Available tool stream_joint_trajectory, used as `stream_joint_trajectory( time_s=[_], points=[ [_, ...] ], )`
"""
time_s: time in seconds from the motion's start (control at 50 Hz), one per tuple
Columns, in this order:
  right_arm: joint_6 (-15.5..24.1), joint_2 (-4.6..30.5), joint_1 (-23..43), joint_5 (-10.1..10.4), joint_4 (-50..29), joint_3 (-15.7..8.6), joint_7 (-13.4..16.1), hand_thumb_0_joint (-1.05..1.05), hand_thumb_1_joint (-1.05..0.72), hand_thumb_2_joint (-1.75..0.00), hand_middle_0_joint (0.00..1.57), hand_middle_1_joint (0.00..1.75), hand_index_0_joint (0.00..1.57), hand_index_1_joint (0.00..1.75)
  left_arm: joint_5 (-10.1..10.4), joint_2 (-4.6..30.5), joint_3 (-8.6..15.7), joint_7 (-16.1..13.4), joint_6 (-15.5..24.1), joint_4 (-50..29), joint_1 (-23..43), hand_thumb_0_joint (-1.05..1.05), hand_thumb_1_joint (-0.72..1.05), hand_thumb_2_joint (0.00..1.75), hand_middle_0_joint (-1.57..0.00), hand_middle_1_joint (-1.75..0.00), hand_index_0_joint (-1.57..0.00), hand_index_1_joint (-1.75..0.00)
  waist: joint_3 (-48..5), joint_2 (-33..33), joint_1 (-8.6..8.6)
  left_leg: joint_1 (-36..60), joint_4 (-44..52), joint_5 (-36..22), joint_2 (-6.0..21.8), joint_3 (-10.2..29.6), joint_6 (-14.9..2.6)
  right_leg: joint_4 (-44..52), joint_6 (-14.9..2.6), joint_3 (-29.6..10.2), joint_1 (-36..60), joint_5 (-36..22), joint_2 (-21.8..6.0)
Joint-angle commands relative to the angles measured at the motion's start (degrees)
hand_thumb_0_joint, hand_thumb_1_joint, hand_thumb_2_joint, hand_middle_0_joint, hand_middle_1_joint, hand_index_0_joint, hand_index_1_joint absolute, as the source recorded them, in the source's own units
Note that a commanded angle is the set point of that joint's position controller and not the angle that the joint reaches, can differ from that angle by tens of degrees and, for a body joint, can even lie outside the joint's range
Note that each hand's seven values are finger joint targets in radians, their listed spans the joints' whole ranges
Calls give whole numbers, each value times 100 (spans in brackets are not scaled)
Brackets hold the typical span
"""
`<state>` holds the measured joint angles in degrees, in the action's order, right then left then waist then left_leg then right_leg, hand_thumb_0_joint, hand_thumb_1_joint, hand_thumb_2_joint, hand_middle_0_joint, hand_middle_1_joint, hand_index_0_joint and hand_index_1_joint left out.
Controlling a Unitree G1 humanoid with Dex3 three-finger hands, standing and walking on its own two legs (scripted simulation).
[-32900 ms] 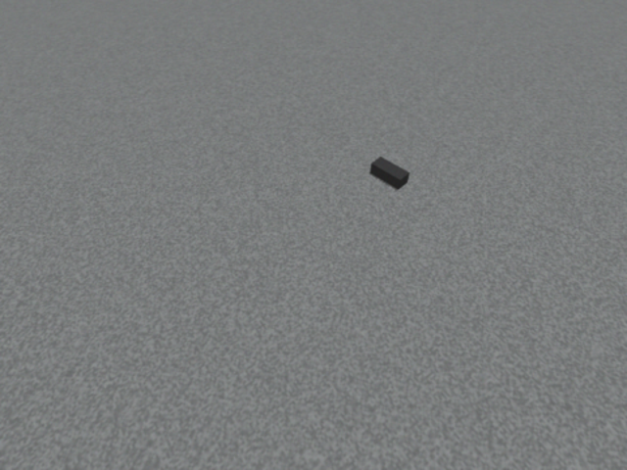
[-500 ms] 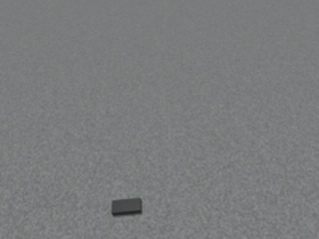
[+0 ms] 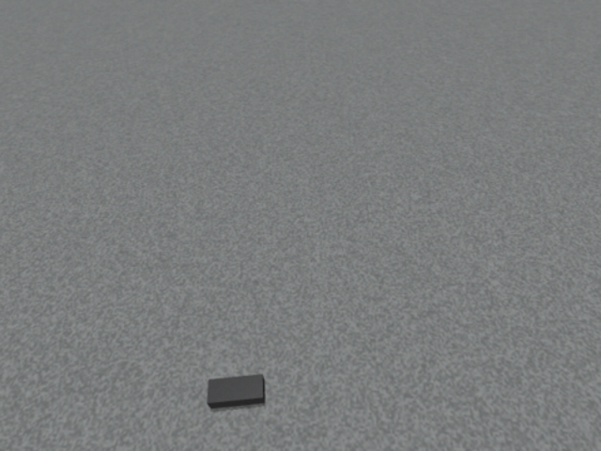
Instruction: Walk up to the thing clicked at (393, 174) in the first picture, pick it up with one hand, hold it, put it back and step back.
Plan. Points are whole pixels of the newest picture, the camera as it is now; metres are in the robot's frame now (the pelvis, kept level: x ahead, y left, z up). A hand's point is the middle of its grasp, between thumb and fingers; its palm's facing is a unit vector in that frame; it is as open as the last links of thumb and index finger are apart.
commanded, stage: stand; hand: left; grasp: from above
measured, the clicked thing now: (236, 391) +0.43 +0.24 -0.75
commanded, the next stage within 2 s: step back in 0.52 s
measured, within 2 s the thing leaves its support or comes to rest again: neither
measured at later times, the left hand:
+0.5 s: hand out of the picture +0.08 +0.24 -0.15, palm faces +0.00 -0.94 -0.34, open 7.4 cm
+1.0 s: hand out of the picture +0.07 +0.30 -0.18, palm faces -0.07 -0.93 -0.35, open 7.4 cm
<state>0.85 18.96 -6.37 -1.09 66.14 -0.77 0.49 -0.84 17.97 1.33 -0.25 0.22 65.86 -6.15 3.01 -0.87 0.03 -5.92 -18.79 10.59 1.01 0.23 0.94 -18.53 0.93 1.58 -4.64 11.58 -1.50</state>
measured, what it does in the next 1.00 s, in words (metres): lifts its right foot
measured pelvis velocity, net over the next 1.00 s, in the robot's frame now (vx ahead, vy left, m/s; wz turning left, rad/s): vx -0.07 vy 0.04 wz -0.04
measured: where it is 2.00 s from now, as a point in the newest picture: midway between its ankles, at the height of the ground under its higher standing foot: outside the picture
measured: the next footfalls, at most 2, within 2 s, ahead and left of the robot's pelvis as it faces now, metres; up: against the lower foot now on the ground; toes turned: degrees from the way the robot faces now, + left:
right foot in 1.22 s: -0.11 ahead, -0.09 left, +0.00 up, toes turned -3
left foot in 1.58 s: -0.19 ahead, +0.15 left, +0.00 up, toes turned -5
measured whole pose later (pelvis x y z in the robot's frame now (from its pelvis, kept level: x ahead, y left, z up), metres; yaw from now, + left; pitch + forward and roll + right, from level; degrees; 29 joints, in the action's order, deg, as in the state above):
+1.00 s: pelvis -0.07 +0.04 -0.01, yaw -3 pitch -1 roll -2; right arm -1.4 19.9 -7.7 -1.8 54.7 -2.7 0.7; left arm -0.5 23.0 3.7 -1.5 -3.7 50.5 -3.0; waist 11.3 2.2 -1.0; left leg -15.7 -32.2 15.6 -0.2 -0.7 -3.1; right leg -65.4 -0.9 -8.7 -26.7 28.8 7.0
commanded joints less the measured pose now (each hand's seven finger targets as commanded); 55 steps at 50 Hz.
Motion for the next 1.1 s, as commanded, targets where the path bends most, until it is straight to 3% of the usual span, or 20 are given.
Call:
stream_joint_trajectory(
  time_s=[0.0, 0.04, 0.18, 0.38, 0.48, 0.5, 0.58, 0.64, 0.66, 0.68, 0.72, 0.74, 0.76, 0.78, 0.8, 0.82, 0.86, 0.92, 1.0, 1.08],
  points=[
    [90, 1083, 221, 13, -364, -172, 64, 0, -90, -90, 20, 30, 20, 30, 17, 1198, 211, -98, 134, -313, 265, 0, 90, 90, -20, -30, -20, -30, -356, 166, -4, 68, 259, -1124, 616, 443, -168, 227, -160, -463, 16, -1024, -598],
    [102, 1140, 241, 18, -367, -187, 72, 0, -90, -90, 20, 30, 20, 30, 14, 1154, 200, -95, 136, -318, 207, 0, 90, 90, -20, -30, -20, -30, -500, 61, 14, 238, 161, -1488, 658, 426, -180, 169, -165, -447, 61, -1360, -611],
    [105, 1187, 224, 26, -371, -174, 86, 0, -90, -90, 20, 30, 20, 30, 23, 1195, 213, -93, 121, -349, 287, 0, 90, 90, -20, -30, -20, -30, -477, 35, 4, 164, 207, -1421, 648, 394, -169, 194, -160, -470, 119, -1374, -620],
    [90, 1177, 249, 26, -369, -179, 49, 0, -90, -90, 20, 30, 20, 30, 13, 1225, 207, -69, 122, -346, 267, 0, 90, 90, -20, -30, -20, -30, -278, 99, -1, 17, 359, -752, 632, 436, -162, 363, -173, -484, -47, -664, -576],
    [109, 1175, 227, 27, -384, -168, 39, 0, -90, -90, 20, 30, 20, 30, 30, 1294, 215, -64, 159, -404, 289, 0, 90, 90, -20, -30, -20, -30, -450, 65, -6, 96, 329, -954, 644, 420, -173, 320, -185, -526, 66, -949, -613],
    [-11, 1413, 479, 51, -541, -257, 11, 0, -90, -90, 20, 30, 20, 30, 121, 1757, 442, -102, 97, -579, 190, 0, 90, 90, -20, -30, -20, -30, 223, 184, 12, -365, -285, -1620, 526, 490, -235, -166, -194, -633, -461, -2018, -523],
    [-126, 1273, 215, 145, -768, -290, 12, 0, -90, -90, 20, 30, 20, 30, 137, 1758, 506, -150, 47, -912, 51, 0, 90, 90, -20, -30, -20, -30, -477, 452, -44, -326, -1316, -1530, 231, 145, -233, -374, -667, -832, -326, -2716, -813],
    [-245, 1272, 14, 103, -880, -372, -12, 0, -90, -90, 20, 30, 20, 30, 53, 1936, 552, -166, -22, -1267, 379, 0, 90, 90, -20, -30, -20, -30, -674, 926, -92, -521, -2311, 384, -209, -34, -184, -262, -1277, -1466, -659, -2498, -1507],
    [-285, 1253, -76, 91, -931, -402, -25, 0, -90, -90, 20, 30, 20, 30, 15, 1929, 555, -176, -32, -1374, 435, 0, 90, 90, -20, -30, -20, -30, -662, 1028, -114, -661, -2656, 1323, -281, 41, -224, -303, -1420, -1539, -751, -2442, -1663],
    [-302, 1245, -211, 77, -992, -422, -46, 0, -90, -90, 20, 30, 20, 30, -34, 1961, 554, -165, -44, -1495, 492, 0, 90, 90, -20, -30, -20, -30, -671, 1159, -130, -618, -2802, 1730, -266, 131, -283, -451, -1489, -1551, -950, -2413, -1731],
    [-283, 1224, -509, 91, -1001, -439, -83, 0, -90, -90, 20, 30, 20, 30, -38, 1888, 534, -147, -90, -1671, 776, 0, 90, 90, -20, -30, -20, -30, -699, 1198, -310, -418, -2283, 1097, -137, 187, -361, -888, -1217, -1141, -1142, -2180, -1456],
    [-237, 1306, -496, 81, -1048, -460, -78, 0, -90, -90, 20, 30, 20, 30, -22, 1773, 509, -146, -127, -1719, 737, 0, 90, 90, -20, -30, -20, -30, -699, 807, -314, -422, -1678, -577, 57, 255, -401, -1364, -915, -815, -1051, -1943, -1040],
    [-192, 1544, -339, 39, -1143, -501, -51, 0, -90, -90, 20, 30, 20, 30, 36, 1545, 454, -146, -163, -1773, 631, 0, 90, 90, -20, -30, -20, -30, -654, -33, -250, -472, -861, -2114, 684, 908, -628, -2158, -524, -422, -1140, -1292, -339],
    [-165, 1937, -314, -3, -1221, -600, -34, 0, -90, -90, 20, 30, 20, 30, 61, 1320, 423, -168, -201, -1849, 646, 0, 90, 90, -20, -30, -20, -30, -505, -846, -280, -152, -344, -3282, 1434, 1943, -988, -3114, -253, -274, -1874, 283, 565],
    [-128, 1911, -463, -86, -1220, -614, 4, 0, -90, -90, 20, 30, 20, 30, 31, 1284, 444, -210, -286, -1814, 489, 0, 90, 90, -20, -30, -20, -30, -474, -711, -239, -13, -288, -3645, 1765, 2262, -1225, -3846, -277, -863, -2191, 2382, 748],
    [-107, 1936, -390, -89, -1260, -609, 42, 0, -90, -90, 20, 30, 20, 30, 35, 1248, 409, -233, -325, -1809, 170, 0, 90, 90, -20, -30, -20, -30, -436, -564, -105, -5, -452, -4190, 1858, 2049, -1355, -4368, -294, -1061, -2299, 2577, 763],
    [-120, 1907, -47, -78, -1483, -622, 97, 0, -90, -90, 20, 30, 20, 30, 25, 1297, 436, -259, -330, -1791, 113, 0, 90, 90, -20, -30, -20, -30, -393, -866, -83, -190, -324, -3605, 1730, 1923, -1152, -4794, -306, -1360, -2391, 2336, 778],
    [-72, 1643, 243, -89, -1707, -553, 156, 0, -90, -90, 20, 30, 20, 30, 64, 1441, 503, -209, -330, -1727, -198, 0, 90, 90, -20, -30, -20, -30, -489, -815, 145, 26, -707, -3301, 1298, 1223, -1275, -5200, -174, -1335, -2404, 1733, 741],
    [-76, 1536, -270, -10, -1765, -593, 183, 0, -90, -90, 20, 30, 20, 30, -14, 1394, 535, -167, -263, -1968, -61, 0, 90, 90, -20, -30, -20, -30, -662, -557, -137, 791, -934, -3239, 1262, 1144, -1344, -4340, 41, -1106, -2532, 1624, 656],
    [-107, 1651, -459, -8, -1874, -632, 168, 0, -90, -90, 20, 30, 20, 30, -22, 1397, 578, -141, -207, -2104, 22, 0, 90, 90, -20, -30, -20, -30, -627, -620, -299, 691, -1016, -2956, 1433, 1228, -1499, -3179, 60, -790, -2156, 1701, 375]
  ],
)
